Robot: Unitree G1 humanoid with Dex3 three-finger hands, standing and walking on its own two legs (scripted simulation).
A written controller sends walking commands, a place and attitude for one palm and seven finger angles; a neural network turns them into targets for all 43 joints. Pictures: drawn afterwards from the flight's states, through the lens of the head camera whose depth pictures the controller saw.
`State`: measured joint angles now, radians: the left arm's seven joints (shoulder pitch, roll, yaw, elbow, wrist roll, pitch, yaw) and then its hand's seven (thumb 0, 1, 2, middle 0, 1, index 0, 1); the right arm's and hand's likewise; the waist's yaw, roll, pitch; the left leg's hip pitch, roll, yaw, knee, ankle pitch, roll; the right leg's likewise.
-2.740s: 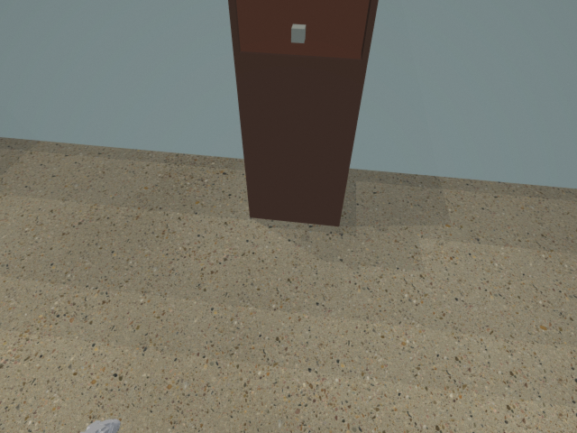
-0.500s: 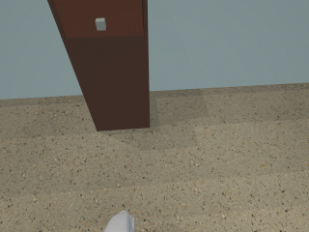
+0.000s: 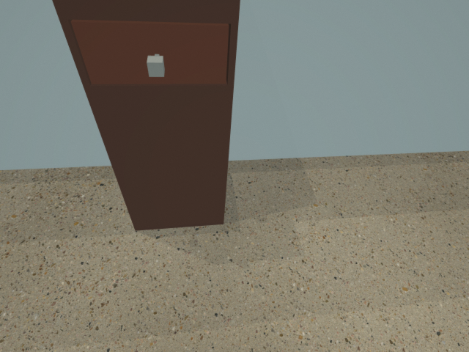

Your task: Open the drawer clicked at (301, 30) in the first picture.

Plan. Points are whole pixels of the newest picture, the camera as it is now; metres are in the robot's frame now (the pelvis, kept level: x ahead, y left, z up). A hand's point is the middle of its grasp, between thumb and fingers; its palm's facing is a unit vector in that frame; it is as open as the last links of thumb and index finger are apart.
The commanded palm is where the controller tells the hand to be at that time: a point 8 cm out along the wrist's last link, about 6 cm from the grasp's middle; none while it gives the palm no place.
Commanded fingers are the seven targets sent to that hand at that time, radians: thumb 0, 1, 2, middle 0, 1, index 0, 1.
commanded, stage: turn to face it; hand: left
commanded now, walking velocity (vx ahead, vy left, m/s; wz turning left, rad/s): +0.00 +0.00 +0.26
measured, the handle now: (156, 62) +0.77 +0.25 +0.11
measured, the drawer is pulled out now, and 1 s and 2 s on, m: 0.00 0.00 0.00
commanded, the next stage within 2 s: take the last steps up to it in 0.18 s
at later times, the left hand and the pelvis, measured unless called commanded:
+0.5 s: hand out of the picture +0.02 +0.15 -0.18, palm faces +0.21 -0.96 -0.20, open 7.3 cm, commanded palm none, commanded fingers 0.00 0.90 0.90 -0.20 -0.30 -0.20 -0.30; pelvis +0.05 -0.02 +0.00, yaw +8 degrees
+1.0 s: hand (149, 315) +0.23 +0.18 -0.18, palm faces +0.10 -0.97 -0.21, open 7.4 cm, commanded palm none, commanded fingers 0.00 0.90 0.90 -0.20 -0.30 -0.20 -0.30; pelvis +0.19 -0.01 -0.01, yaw +6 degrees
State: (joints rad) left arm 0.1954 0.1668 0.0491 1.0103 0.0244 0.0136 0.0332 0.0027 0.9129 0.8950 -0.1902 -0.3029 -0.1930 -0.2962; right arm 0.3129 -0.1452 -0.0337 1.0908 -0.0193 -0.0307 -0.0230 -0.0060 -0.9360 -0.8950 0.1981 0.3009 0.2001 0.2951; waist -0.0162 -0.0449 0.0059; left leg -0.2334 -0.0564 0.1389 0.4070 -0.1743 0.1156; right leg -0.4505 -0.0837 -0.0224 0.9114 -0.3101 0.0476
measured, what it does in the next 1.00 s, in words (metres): walks ahead: right foot, then left foot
